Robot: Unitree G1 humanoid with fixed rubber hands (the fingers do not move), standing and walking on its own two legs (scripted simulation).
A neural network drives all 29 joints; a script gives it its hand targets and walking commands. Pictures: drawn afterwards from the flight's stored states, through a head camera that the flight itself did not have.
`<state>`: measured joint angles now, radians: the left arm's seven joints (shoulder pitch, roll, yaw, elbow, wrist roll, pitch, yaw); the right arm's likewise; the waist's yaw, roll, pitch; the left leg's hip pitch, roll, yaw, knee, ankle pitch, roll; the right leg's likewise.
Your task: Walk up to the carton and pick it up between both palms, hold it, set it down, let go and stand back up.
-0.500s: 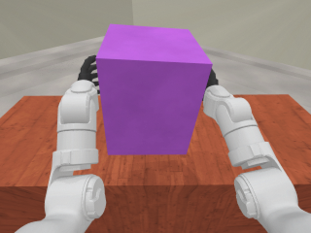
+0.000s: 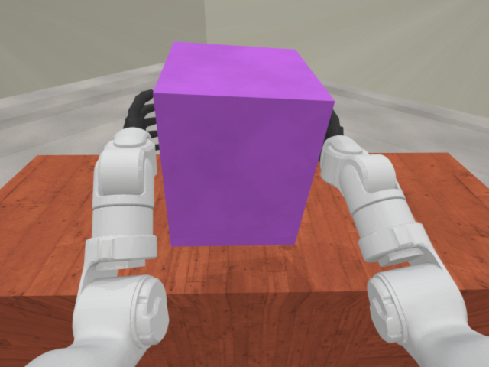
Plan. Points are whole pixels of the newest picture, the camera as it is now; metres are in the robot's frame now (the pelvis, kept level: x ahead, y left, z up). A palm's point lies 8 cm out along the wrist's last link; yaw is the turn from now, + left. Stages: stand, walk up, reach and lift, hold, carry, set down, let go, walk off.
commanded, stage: hold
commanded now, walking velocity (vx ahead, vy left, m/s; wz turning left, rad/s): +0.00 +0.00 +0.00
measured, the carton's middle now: (235, 144) +0.40 +0.00 +0.24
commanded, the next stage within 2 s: none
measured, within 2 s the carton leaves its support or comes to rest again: neither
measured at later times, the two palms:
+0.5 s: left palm (138, 143) +0.37 +0.15 +0.27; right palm (326, 146) +0.38 -0.14 +0.25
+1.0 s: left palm (135, 139) +0.37 +0.15 +0.27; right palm (327, 146) +0.37 -0.14 +0.25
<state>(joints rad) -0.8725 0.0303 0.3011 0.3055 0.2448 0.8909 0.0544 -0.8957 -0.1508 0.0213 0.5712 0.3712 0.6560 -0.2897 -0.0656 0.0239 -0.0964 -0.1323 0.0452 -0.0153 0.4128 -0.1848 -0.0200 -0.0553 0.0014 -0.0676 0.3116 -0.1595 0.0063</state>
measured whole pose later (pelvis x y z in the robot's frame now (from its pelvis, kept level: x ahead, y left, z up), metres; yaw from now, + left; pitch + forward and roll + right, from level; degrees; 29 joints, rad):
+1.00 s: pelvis +0.00 +0.00 +0.00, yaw +0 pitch -5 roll -2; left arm -0.89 0.04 0.29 0.33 0.24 0.88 0.06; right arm -0.91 -0.14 0.00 0.58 0.35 0.66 -0.28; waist -0.06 0.02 -0.09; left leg -0.15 0.04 -0.02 0.42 -0.18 -0.02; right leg -0.07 0.00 -0.07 0.32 -0.16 0.01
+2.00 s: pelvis +0.01 +0.00 +0.00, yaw +0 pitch -6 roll -2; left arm -0.86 0.04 0.29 0.29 0.24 0.90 0.05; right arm -0.89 -0.15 0.02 0.56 0.37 0.67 -0.29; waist -0.07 0.03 -0.09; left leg -0.12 0.04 -0.02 0.41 -0.19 -0.02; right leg -0.04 0.00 -0.07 0.31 -0.17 0.01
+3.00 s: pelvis +0.00 +0.00 +0.00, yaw +0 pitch -6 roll -2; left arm -0.85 0.03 0.29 0.27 0.24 0.90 0.05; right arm -0.88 -0.16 0.04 0.54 0.38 0.67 -0.30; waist -0.08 0.02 -0.09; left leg -0.12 0.05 -0.02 0.42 -0.20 -0.02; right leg -0.04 0.00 -0.07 0.31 -0.17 0.01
